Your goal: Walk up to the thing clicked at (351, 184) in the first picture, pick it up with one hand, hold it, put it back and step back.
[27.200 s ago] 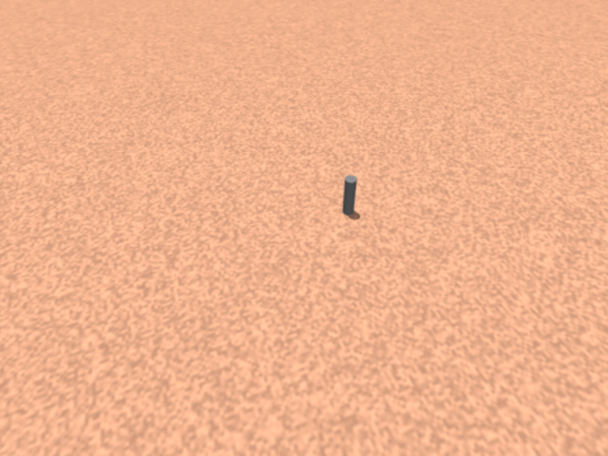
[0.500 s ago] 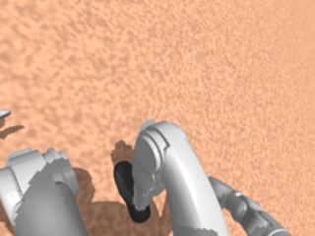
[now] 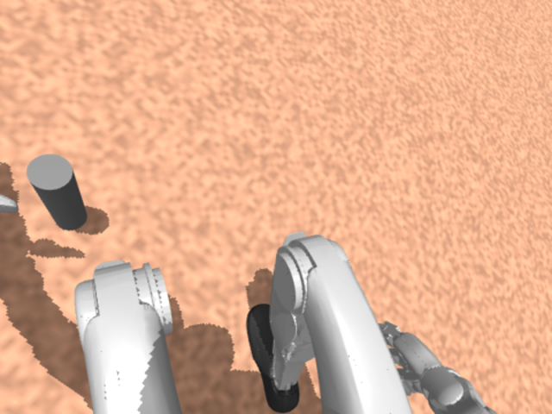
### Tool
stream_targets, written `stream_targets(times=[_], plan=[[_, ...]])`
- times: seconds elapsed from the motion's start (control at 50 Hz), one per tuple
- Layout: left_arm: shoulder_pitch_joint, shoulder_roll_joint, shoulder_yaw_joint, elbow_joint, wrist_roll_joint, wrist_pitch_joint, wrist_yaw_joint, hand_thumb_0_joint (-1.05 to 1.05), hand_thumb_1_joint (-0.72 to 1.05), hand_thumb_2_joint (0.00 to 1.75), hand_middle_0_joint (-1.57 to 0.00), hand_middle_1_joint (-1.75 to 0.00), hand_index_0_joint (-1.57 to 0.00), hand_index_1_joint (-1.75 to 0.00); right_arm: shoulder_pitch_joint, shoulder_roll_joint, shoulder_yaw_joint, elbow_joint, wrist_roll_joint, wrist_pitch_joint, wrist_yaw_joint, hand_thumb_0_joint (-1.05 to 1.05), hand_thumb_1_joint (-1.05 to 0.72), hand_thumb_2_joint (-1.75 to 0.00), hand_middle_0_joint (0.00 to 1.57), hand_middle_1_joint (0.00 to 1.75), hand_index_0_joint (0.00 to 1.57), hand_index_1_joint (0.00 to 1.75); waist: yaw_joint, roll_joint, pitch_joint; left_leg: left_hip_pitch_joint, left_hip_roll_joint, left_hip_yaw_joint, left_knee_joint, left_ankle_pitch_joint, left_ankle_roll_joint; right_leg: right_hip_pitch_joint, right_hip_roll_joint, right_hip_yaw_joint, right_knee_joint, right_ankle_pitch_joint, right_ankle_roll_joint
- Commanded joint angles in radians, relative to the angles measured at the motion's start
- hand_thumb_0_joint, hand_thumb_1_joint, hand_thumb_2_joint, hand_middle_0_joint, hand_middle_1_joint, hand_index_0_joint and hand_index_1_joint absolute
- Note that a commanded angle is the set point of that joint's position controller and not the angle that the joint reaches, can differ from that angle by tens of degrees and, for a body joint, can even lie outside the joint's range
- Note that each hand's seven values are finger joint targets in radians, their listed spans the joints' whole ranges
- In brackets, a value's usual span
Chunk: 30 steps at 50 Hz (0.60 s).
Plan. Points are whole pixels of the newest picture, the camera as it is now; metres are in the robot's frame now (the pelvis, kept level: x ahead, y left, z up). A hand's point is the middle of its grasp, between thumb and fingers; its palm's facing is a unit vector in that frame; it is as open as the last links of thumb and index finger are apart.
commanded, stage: home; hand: left
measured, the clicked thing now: (62, 198) +0.45 +0.26 -0.22
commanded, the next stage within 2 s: none
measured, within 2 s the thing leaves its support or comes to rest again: neither
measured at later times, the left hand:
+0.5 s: hand out of the picture +0.33 +0.33 +0.07, palm faces +0.23 -0.85 -0.46, open 17.2 cm
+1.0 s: hand out of the picture +0.26 +0.25 +0.26, palm faces +0.30 -0.89 -0.35, open 17.5 cm
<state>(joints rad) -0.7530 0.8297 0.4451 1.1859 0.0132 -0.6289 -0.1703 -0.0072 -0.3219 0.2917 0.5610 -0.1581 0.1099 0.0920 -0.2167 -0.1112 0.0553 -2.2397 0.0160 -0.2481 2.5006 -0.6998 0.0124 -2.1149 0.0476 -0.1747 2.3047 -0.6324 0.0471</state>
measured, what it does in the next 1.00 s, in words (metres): rises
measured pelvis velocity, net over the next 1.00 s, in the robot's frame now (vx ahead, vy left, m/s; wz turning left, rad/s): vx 0.09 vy -0.01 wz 0.22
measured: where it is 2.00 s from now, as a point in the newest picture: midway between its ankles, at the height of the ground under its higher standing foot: (215, 403)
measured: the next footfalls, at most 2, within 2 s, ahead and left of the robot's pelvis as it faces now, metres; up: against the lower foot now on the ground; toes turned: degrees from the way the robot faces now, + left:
none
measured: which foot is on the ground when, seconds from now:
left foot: down 0.00-1.00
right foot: down 0.00-1.00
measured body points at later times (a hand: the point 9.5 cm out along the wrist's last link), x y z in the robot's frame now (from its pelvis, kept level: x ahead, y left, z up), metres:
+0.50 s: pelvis +0.02 -0.01 +0.16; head +0.21 +0.05 +0.56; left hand +0.31 +0.37 +0.09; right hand +0.20 -0.24 +0.03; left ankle +0.08 +0.12 -0.29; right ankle +0.13 -0.13 -0.29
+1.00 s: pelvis +0.09 -0.01 +0.36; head +0.15 +0.03 +0.80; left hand +0.24 +0.29 +0.29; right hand +0.28 -0.22 +0.27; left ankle +0.08 +0.12 -0.29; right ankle +0.13 -0.13 -0.29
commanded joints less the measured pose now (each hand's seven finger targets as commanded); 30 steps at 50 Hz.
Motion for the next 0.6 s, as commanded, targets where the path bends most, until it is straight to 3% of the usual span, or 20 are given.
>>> stream_targets(times=[0.0, 0.02, 0.04, 0.08, 0.12, 0.14, 0.16, 0.18, 0.2, 0.22, 0.26, 0.28, 0.3, 0.36, 0.44, 0.54, 0.58], plan=[[-0.288, 0.377, 0.125, -0.281, 0.063, 0.046, 0.059, 0.0, -0.56, 0.05, -0.09, -0.1, -0.1, -0.09, 0.157, -0.281, -0.158, -0.03, 0.037, 0.039, -0.025, 0.0, -1.0, -0.93, 0.2, 0.3, 0.2, 0.3, 0.044, 0.6, -0.715, 0.583, 0.033, 0.081, -0.428, 0.144, -0.028, 0.217, 0.017, -0.033, -0.174, 0.128, -0.087], [-0.313, 0.343, 0.087, -0.301, 0.074, 0.072, 0.064, 0.0, -0.56, 0.04, -0.09, -0.11, -0.11, -0.09, 0.166, -0.256, -0.157, -0.028, 0.042, 0.047, -0.023, 0.0, -1.02, -0.94, 0.2, 0.3, 0.2, 0.3, 0.037, 0.603, -0.698, 0.564, 0.031, 0.093, -0.436, 0.129, -0.026, 0.206, 0.019, -0.024, -0.181, 0.108, -0.088], [-0.289, 0.327, 0.084, -0.245, 0.085, 0.101, 0.068, 0.0, -0.48, 0.1, -0.06, -0.07, -0.06, -0.07, 0.184, -0.261, -0.173, -0.014, 0.05, 0.054, -0.022, 0.0, -0.94, -0.9, 0.2, 0.3, 0.2, 0.3, 0.033, 0.574, -0.642, 0.532, 0.029, 0.093, -0.457, 0.088, -0.021, 0.176, 0.018, -0.023, -0.188, 0.078, -0.091], [-0.241, 0.328, 0.115, -0.301, 0.094, 0.147, 0.087, 0.0, -0.52, 0.07, -0.06, -0.06, -0.06, -0.06, 0.196, -0.247, -0.192, -0.024, 0.062, 0.061, -0.025, 0.0, -0.9, -0.9, 0.2, 0.3, 0.2, 0.3, 0.057, 0.548, -0.693, 0.546, 0.023, 0.115, -0.464, 0.137, -0.019, 0.223, 0.017, -0.008, -0.215, 0.111, -0.091], [-0.166, 0.294, 0.111, -0.314, 0.102, 0.204, 0.098, 0.0, -0.52, 0.07, -0.05, -0.06, -0.06, -0.06, 0.203, -0.238, -0.221, -0.038, 0.082, 0.071, -0.029, 0.0, -0.9, -0.9, 0.2, 0.3, 0.2, 0.3, 0.087, 0.527, -0.715, 0.568, 0.022, 0.123, -0.501, 0.145, -0.018, 0.211, 0.013, 0.007, -0.235, 0.105, -0.094], [-0.149, 0.254, 0.089, -0.368, 0.098, 0.227, 0.099, 0.0, -0.5, 0.08, -0.06, -0.06, -0.06, -0.06, 0.208, -0.23, -0.236, -0.044, 0.091, 0.075, -0.031, 0.0, -0.9, -0.9, 0.2, 0.3, 0.2, 0.3, 0.089, 0.508, -0.752, 0.575, 0.019, 0.131, -0.516, 0.13, -0.013, 0.229, 0.012, 0.013, -0.259, 0.094, -0.093], [-0.083, 0.18, 0.06, -0.333, 0.096, 0.257, 0.101, 0.0, -0.5, 0.08, -0.06, -0.06, -0.06, -0.06, 0.211, -0.227, -0.254, -0.051, 0.1, 0.075, -0.032, 0.0, -0.9, -0.9, 0.2, 0.3, 0.2, 0.3, 0.082, 0.461, -0.746, 0.584, 0.017, 0.128, -0.537, 0.116, -0.011, 0.225, 0.011, 0.016, -0.28, 0.084, -0.091], [-0.091, 0.159, 0.041, -0.421, 0.093, 0.276, 0.103, 0.0, -0.51, 0.08, -0.06, -0.06, -0.06, -0.06, 0.221, -0.22, -0.269, -0.051, 0.111, 0.073, -0.034, 0.0, -0.9, -0.9, 0.2, 0.3, 0.2, 0.3, 0.086, 0.453, -0.776, 0.589, 0.016, 0.134, -0.551, 0.114, -0.006, 0.243, 0.009, 0.024, -0.299, 0.085, -0.091], [-0.022, 0.118, 0.032, -0.415, 0.088, 0.306, 0.111, 0.0, -0.51, 0.08, -0.06, -0.06, -0.06, -0.06, 0.233, -0.213, -0.286, -0.059, 0.122, 0.075, -0.035, 0.0, -0.9, -0.9, 0.2, 0.3, 0.2, 0.3, 0.09, 0.402, -0.801, 0.602, 0.011, 0.138, -0.58, 0.107, -0.002, 0.271, 0.007, 0.032, -0.333, 0.076, -0.09], [-0.007, 0.101, 0.014, -0.482, 0.086, 0.328, 0.115, 0.0, -0.52, 0.07, -0.06, -0.06, -0.06, -0.06, 0.233, -0.211, -0.301, -0.057, 0.132, 0.072, -0.039, 0.0, -0.9, -0.9, 0.2, 0.3, 0.2, 0.3, 0.106, 0.391, -0.811, 0.62, 0.013, 0.137, -0.603, 0.099, -0.001, 0.273, 0.005, 0.041, -0.352, 0.071, -0.09], [0.078, 0.04, -0.024, -0.58, 0.071, 0.38, 0.129, 0.0, -0.54, 0.06, -0.05, -0.05, -0.05, -0.05, 0.247, -0.197, -0.324, -0.079, 0.152, 0.071, -0.047, 0.0, -0.9, -0.9, 0.2, 0.3, 0.2, 0.3, 0.105, 0.321, -0.852, 0.645, 0.009, 0.145, -0.647, 0.076, 0.009, 0.358, 0.005, 0.055, -0.436, 0.059, -0.083], [0.133, 0.048, -0.021, -0.647, 0.066, 0.402, 0.139, 0.0, -0.55, 0.05, -0.05, -0.05, -0.05, -0.05, 0.25, -0.203, -0.341, -0.082, 0.163, 0.071, -0.054, 0.0, -0.9, -0.9, 0.2, 0.3, 0.2, 0.3, 0.113, 0.304, -0.864, 0.673, 0.01, 0.148, -0.672, 0.068, 0.013, 0.398, 0.003, 0.06, -0.473, 0.056, -0.079], [0.13, 0.032, -0.036, -0.744, 0.059, 0.421, 0.149, 0.0, -0.5, 0.08, -0.06, -0.06, -0.06, -0.06, 0.248, -0.184, -0.341, -0.099, 0.172, 0.067, -0.058, 0.0, -0.9, -0.9, 0.2, 0.3, 0.2, 0.3, 0.116, 0.29, -0.882, 0.688, 0.009, 0.154, -0.7, 0.051, 0.016, 0.447, 0.001, 0.07, -0.512, 0.045, -0.077], [0.265, 0.049, -0.013, -0.883, 0.045, 0.482, 0.19, 0.0, -0.5, 0.09, -0.06, -0.06, -0.06, -0.06, 0.243, -0.166, -0.358, -0.123, 0.199, 0.059, -0.087, 0.0, -0.9, -0.9, 0.2, 0.3, 0.2, 0.3, 0.154, 0.258, -0.892, 0.762, 0.011, 0.166, -0.79, 0.042, 0.019, 0.576, -0.004, 0.098, -0.607, 0.031, -0.072], [0.343, 0.026, -0.009, -0.969, 0.042, 0.54, 0.241, 0.0, -0.53, 0.07, -0.05, -0.06, -0.05, -0.06, 0.231, -0.12, -0.355, -0.127, 0.214, 0.034, -0.129, 0.0, -0.9, -0.9, 0.2, 0.3, 0.2, 0.3, 0.156, 0.258, -0.827, 0.874, 0.011, 0.182, -0.889, 0.104, 0.019, 0.696, -0.013, 0.136, -0.719, 0.081, -0.072], [0.487, -0.137, -0.101, -0.909, 0.033, 0.592, 0.279, 0.0, -0.58, 0.04, -0.05, -0.05, -0.05, -0.05, 0.225, -0.075, -0.348, -0.118, 0.207, -0.015, -0.171, 0.0, -0.9, -0.9, 0.2, 0.3, 0.2, 0.3, 0.151, 0.239, -0.746, 1.003, 0.006, 0.215, -0.988, 0.249, 0.022, 0.851, -0.014, 0.156, -0.858, 0.207, -0.073], [0.536, -0.191, -0.133, -0.882, 0.027, 0.611, 0.289, 0.0, -0.57, 0.04, -0.05, -0.05, -0.05, -0.05, 0.232, -0.064, -0.345, -0.117, 0.206, -0.035, -0.182, 0.0, -0.9, -0.9, 0.2, 0.3, 0.2, 0.3, 0.148, 0.231, -0.699, 1.039, 0.005, 0.222, -1.037, 0.264, 0.021, 0.924, -0.022, 0.165, -0.924, 0.229, -0.069]])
